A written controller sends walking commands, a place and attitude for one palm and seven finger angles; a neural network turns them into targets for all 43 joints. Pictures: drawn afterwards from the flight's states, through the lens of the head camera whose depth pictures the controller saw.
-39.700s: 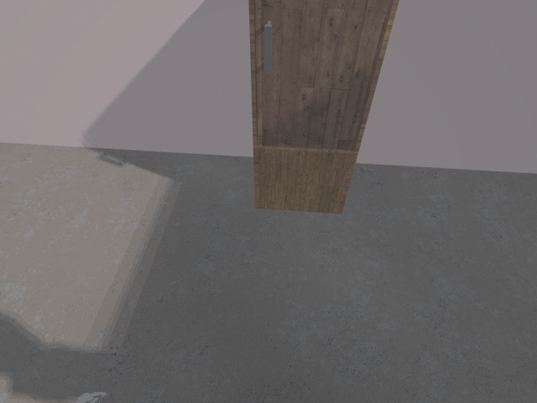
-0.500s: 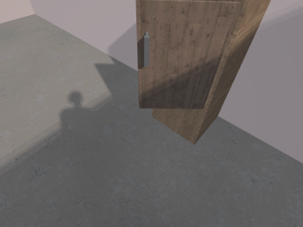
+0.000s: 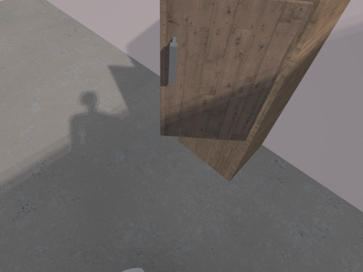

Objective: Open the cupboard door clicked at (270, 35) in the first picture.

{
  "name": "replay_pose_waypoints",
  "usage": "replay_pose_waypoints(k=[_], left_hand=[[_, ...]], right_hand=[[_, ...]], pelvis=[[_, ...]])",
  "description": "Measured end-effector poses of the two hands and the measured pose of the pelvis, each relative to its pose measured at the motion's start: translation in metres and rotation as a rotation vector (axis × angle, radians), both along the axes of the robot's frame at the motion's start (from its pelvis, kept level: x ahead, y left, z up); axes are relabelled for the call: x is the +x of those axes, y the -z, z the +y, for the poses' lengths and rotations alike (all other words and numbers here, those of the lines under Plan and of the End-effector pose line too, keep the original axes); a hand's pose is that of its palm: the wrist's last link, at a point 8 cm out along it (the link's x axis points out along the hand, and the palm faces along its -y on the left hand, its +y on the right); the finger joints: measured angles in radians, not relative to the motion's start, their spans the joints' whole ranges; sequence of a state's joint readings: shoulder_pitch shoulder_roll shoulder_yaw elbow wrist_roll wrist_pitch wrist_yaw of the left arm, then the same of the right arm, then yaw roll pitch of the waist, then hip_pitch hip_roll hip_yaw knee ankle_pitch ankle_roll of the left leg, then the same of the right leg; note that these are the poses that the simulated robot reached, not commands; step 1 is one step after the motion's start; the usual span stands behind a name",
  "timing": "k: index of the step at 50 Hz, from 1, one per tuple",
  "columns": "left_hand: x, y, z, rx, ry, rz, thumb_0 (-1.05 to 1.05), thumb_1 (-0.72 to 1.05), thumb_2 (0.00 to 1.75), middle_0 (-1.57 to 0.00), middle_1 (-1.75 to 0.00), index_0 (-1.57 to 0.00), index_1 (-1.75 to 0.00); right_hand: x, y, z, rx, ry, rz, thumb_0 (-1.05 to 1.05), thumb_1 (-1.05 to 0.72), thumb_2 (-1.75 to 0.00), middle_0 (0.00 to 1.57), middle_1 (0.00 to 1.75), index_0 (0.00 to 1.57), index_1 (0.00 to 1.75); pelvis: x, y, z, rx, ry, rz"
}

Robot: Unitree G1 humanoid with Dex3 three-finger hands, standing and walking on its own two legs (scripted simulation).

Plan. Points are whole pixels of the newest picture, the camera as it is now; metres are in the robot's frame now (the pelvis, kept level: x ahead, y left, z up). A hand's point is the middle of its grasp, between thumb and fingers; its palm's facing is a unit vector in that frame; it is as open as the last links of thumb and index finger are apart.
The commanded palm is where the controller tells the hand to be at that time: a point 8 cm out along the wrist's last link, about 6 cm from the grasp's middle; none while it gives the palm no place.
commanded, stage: shuffle to correct the standing spot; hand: left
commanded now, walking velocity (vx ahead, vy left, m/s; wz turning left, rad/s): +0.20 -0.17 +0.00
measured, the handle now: (173, 61) +0.68 +0.09 +0.08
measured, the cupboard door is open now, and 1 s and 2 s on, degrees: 41 41 41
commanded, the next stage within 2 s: come to a stop and stand still in 0.52 s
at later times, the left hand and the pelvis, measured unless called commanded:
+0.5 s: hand (150, 257) +0.18 +0.08 -0.17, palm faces +0.08 -0.98 -0.18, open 7.3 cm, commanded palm none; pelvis +0.15 -0.09 +0.01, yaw +3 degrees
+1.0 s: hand (179, 220) +0.27 +0.02 -0.15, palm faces +0.06 -0.96 -0.26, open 7.3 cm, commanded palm none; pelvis +0.22 -0.17 +0.01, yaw +2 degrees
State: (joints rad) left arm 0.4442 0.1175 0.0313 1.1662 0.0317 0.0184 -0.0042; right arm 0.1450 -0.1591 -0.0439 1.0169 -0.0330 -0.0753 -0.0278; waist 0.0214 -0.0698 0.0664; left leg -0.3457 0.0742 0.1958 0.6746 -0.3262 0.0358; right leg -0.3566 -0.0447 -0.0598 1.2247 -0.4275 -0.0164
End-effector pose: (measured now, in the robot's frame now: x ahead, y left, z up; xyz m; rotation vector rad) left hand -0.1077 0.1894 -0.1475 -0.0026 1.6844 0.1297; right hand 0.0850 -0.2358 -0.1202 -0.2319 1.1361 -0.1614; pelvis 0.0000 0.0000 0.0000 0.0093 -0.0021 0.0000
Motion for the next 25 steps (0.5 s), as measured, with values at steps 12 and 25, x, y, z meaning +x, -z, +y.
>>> replay_pose_waypoints(k=[12, 25], left_hand=[[0.233, -0.028, 0.009, 0.169, 0.112, -0.406, 0.01, 0.94, 0.89, -0.2, -0.29, -0.19, -0.3], [0.276, -0.012, -0.056, 0.121, 0.046, -0.339, 0.0, 0.94, 0.89, -0.2, -0.3, -0.2, -0.3]], right_hand=[[-0.013, 0.012, -0.052, 0.068, 0.088, 0.254, 0.0, -0.93, -0.9, 0.21, 0.3, 0.21, 0.3], [0.118, -0.001, -0.093, 0.033, 0.018, 0.169, 0.0, -0.92, -0.9, 0.2, 0.3, 0.2, 0.3]], pelvis=[[0.076, -0.011, -0.055, -0.008, -0.028, 0.025], [0.155, -0.014, -0.094, -0.024, -0.059, 0.015]])
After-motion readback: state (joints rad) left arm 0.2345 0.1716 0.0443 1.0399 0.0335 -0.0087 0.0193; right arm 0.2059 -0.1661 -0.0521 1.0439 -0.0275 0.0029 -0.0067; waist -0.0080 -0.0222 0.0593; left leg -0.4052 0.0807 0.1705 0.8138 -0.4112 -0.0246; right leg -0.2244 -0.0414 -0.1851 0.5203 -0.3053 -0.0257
